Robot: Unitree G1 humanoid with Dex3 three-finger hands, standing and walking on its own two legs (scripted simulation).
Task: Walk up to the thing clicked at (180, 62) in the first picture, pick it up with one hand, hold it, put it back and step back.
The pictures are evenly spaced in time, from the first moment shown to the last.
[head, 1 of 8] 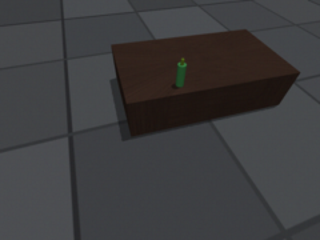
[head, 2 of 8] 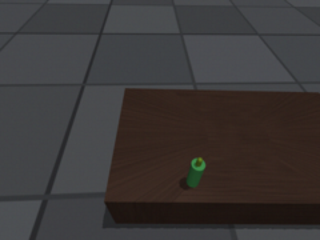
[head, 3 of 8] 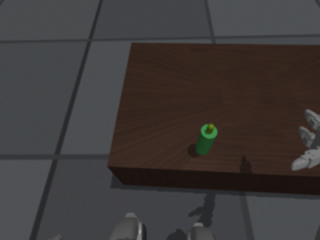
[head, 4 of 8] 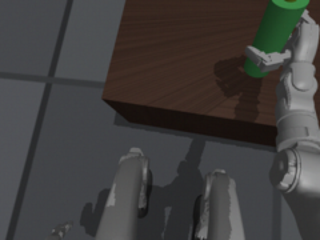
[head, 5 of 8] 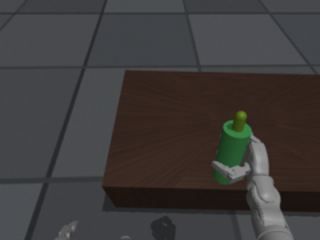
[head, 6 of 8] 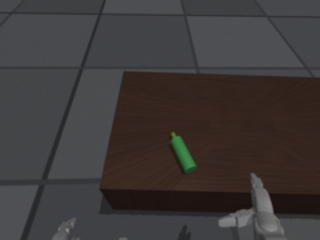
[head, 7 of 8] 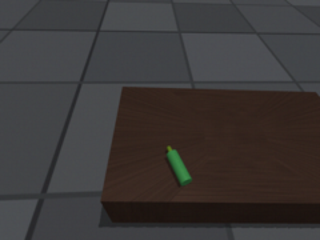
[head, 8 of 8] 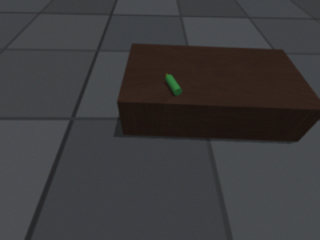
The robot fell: no
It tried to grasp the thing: yes
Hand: right
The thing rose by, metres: 0.34
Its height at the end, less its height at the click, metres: -0.08
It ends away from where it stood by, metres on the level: 0.10
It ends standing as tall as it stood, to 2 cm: no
